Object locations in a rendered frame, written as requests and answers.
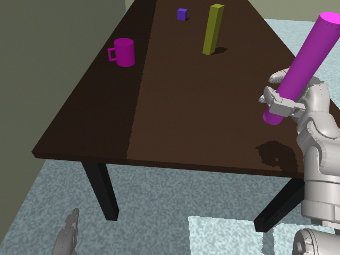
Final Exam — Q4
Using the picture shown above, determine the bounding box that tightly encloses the table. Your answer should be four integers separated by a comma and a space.
32, 0, 340, 233

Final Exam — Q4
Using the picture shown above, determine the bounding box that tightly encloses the right robot arm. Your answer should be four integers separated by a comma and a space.
292, 111, 340, 255

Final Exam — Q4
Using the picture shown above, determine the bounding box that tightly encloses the right robot hand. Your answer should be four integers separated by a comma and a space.
259, 66, 330, 124

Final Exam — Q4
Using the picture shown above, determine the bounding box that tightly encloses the left robot hand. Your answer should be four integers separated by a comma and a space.
52, 208, 79, 255

